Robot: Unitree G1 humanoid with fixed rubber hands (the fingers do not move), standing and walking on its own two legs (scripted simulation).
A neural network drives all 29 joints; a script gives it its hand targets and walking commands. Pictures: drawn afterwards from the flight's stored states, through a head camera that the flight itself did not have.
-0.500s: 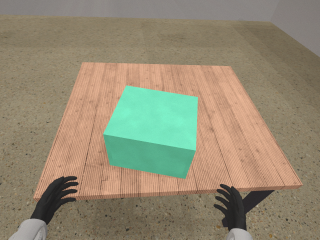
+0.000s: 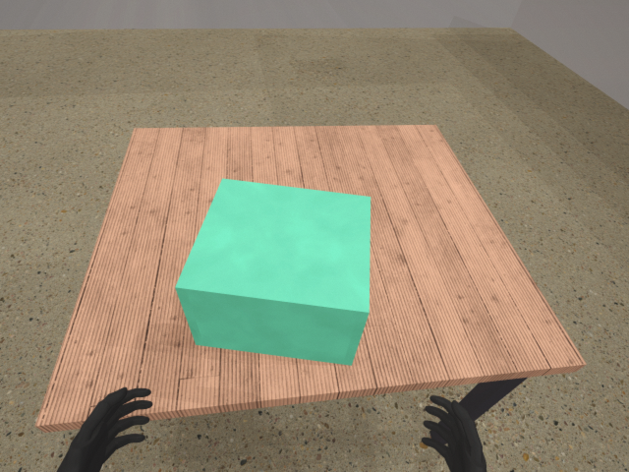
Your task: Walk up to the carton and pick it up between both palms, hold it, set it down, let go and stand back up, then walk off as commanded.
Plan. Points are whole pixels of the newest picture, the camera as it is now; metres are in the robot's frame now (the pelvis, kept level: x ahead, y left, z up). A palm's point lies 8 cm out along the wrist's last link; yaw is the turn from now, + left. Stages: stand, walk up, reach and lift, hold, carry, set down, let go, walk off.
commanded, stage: set down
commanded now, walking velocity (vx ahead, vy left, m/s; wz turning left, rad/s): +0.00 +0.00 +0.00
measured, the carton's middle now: (285, 269) +0.45 +0.06 -0.05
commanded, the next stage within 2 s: let go in 0.74 s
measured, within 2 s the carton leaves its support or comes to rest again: neither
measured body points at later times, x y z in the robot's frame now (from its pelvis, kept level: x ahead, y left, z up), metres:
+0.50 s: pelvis -0.01 +0.00 +0.00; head -0.02 +0.00 +0.45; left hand +0.16 +0.25 -0.07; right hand +0.15 -0.20 -0.07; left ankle +0.00 +0.12 -0.74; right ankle -0.04 -0.13 -0.74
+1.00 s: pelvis -0.02 -0.01 +0.00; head -0.01 -0.01 +0.45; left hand +0.16 +0.23 -0.08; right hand +0.15 -0.22 -0.09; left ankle +0.00 +0.12 -0.74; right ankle -0.04 -0.13 -0.74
